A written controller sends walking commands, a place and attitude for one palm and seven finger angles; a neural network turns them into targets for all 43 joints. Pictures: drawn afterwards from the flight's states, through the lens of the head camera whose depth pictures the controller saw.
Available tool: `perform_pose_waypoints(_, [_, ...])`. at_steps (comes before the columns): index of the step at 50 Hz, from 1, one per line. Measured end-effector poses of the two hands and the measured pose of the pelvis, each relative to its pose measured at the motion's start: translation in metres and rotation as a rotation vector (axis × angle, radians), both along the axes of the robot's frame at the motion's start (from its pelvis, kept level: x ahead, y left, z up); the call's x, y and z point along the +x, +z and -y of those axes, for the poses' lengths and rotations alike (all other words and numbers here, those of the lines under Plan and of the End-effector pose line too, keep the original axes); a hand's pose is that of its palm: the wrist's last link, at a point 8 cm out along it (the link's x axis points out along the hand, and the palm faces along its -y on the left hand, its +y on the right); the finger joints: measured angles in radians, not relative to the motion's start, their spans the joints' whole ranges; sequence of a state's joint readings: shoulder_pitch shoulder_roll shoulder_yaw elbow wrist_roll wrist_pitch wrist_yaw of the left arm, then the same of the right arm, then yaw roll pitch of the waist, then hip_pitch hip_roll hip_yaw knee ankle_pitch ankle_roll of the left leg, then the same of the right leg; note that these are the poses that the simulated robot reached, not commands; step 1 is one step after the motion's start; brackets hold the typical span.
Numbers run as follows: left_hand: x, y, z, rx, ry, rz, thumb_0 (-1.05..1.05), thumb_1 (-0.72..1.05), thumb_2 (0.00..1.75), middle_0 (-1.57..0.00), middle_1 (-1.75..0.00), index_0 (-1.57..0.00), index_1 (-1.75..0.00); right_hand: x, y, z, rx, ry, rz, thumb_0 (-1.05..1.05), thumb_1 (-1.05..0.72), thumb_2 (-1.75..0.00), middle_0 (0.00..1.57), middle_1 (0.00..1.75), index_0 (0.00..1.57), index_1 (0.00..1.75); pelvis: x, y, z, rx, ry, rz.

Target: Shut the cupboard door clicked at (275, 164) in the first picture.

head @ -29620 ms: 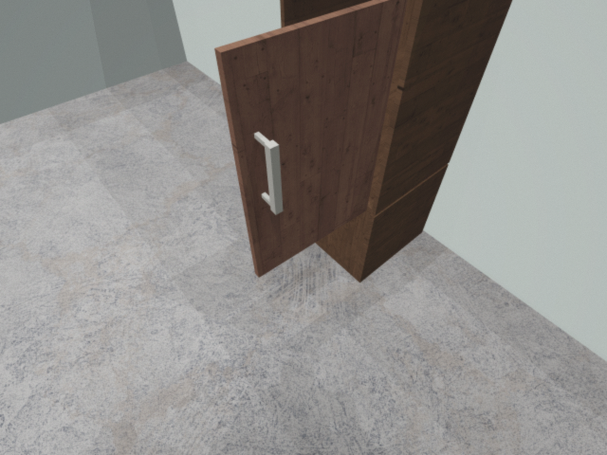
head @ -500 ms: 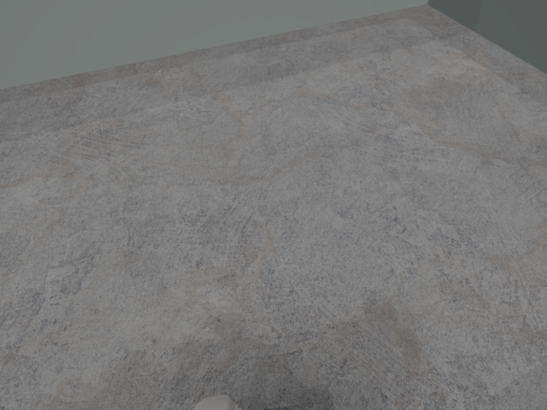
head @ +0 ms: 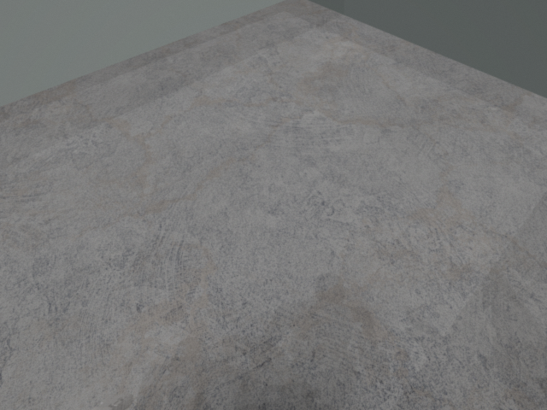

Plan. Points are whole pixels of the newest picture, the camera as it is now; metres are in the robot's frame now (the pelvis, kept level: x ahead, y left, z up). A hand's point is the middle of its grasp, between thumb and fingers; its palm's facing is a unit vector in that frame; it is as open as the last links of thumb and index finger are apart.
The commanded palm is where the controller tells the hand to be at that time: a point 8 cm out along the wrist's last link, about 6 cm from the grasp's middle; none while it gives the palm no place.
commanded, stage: turn to face it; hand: left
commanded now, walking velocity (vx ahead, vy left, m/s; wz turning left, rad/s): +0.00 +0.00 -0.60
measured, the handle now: out of the picture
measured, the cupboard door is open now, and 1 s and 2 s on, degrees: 57 57 57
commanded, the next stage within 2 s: none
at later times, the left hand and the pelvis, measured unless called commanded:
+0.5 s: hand (164, 396) +0.16 +0.20 -0.16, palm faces -0.25 -0.95 -0.19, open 7.4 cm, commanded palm none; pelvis +0.01 +0.02 +0.00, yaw -17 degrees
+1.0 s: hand (214, 377) +0.19 +0.12 -0.16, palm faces -0.54 -0.81 -0.23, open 7.4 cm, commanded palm none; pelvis +0.01 +0.00 +0.00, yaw -35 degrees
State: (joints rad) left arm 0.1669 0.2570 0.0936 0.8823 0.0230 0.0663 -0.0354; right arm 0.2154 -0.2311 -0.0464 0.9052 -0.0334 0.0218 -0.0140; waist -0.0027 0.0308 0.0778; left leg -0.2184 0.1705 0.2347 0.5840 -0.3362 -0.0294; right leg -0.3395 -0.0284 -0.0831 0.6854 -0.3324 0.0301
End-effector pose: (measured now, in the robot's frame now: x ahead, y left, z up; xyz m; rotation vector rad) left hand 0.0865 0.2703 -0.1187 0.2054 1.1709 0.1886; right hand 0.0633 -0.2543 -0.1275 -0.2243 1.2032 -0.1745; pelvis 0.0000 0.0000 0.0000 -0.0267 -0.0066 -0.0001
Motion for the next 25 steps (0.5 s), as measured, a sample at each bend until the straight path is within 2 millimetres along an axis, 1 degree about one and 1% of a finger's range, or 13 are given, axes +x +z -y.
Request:
perform_pose_waypoints(2, [0.018, -0.003, 0.009, 0.024, -0.047, 0.04, 0.01, 0.91, 0.9, -0.2, -0.3, -0.2, -0.29, -0.013, -0.013, 0.016, 0.003, -0.042, -0.025, 0.0, -0.9, -0.9, 0.2, 0.3, 0.21, 0.3, 0.003, -0.011, 0.008, 0.018, -0.025, -0.006])
perform_pose_waypoints(4, [0.028, -0.001, 0.018, 0.031, -0.078, 0.054, 0.01, 0.91, 0.9, -0.2, -0.3, -0.2, -0.29, -0.022, -0.019, 0.027, -0.008, -0.076, -0.058, 0.0, -0.91, -0.9, 0.2, 0.3, 0.2, 0.3, 0.002, -0.012, 0.01, 0.012, -0.045, -0.005])
perform_pose_waypoints(6, [0.032, 0.001, 0.026, 0.031, -0.098, 0.048, 0.01, 0.91, 0.9, -0.2, -0.3, -0.2, -0.3, -0.028, -0.015, 0.033, -0.018, -0.105, -0.07, 0.01, -0.91, -0.9, 0.2, 0.3, 0.2, 0.3, 0.002, -0.008, 0.011, 0.016, -0.067, -0.006])
perform_pose_waypoints(9, [0.035, 0.002, 0.035, 0.018, -0.13, 0.025, 0.01, 0.91, 0.9, -0.2, -0.3, -0.2, -0.3, -0.029, -0.005, 0.034, -0.02, -0.133, -0.05, 0.01, -0.91, -0.9, 0.2, 0.3, 0.2, 0.3, 0.004, -0.002, 0.011, 0.027, -0.1, -0.012])
perform_pose_waypoints(13, [0.041, -0.003, 0.039, -0.011, -0.175, -0.003, 0.01, 0.9, 0.9, -0.2, -0.3, -0.2, -0.3, -0.026, 0.006, 0.026, -0.02, -0.164, -0.007, 0.01, -0.91, -0.9, 0.2, 0.3, 0.2, 0.3, 0.006, 0.002, 0.005, 0.036, -0.146, -0.018])
perform_pose_waypoints(16, [0.047, -0.011, 0.036, -0.035, -0.202, -0.017, 0.01, 0.9, 0.9, -0.2, -0.3, -0.2, -0.3, -0.024, 0.011, 0.015, -0.028, -0.187, 0.024, 0.01, -0.91, -0.9, 0.2, 0.3, 0.2, 0.3, 0.009, 0.0, -0.004, 0.032, -0.184, -0.022])
perform_pose_waypoints(18, [0.054, -0.02, 0.03, -0.05, -0.215, -0.024, 0.01, 0.9, 0.9, -0.2, -0.3, -0.2, -0.3, -0.025, 0.011, 0.007, -0.042, -0.201, 0.047, 0.01, -0.91, -0.9, 0.2, 0.3, 0.2, 0.3, 0.012, -0.005, -0.012, 0.018, -0.211, -0.028])
perform_pose_waypoints(19, [0.057, -0.024, 0.028, -0.057, -0.22, -0.029, 0.01, 0.9, 0.9, -0.2, -0.3, -0.2, -0.3, -0.028, 0.011, 0.002, -0.05, -0.206, 0.053, 0.01, -0.91, -0.9, 0.2, 0.3, 0.2, 0.3, 0.013, -0.007, -0.016, 0.014, -0.22, -0.03])
perform_pose_waypoints(21, [0.064, -0.025, 0.024, -0.06, -0.246, -0.04, 0.01, 0.9, 0.9, -0.2, -0.3, -0.2, -0.3, -0.036, 0.014, -0.007, -0.052, -0.216, 0.047, 0.0, -0.91, -0.9, 0.2, 0.3, 0.2, 0.3, 0.013, -0.005, -0.019, 0.009, -0.247, -0.023])
perform_pose_waypoints(25, [0.08, -0.016, 0.023, -0.064, -0.289, -0.041, 0.01, 0.91, 0.9, -0.2, -0.3, -0.2, -0.3, -0.057, 0.02, -0.02, -0.043, -0.259, 0.011, 0.0, -0.91, -0.9, 0.2, 0.3, 0.2, 0.3, 0.013, 0.004, -0.022, -0.006, -0.299, -0.016])
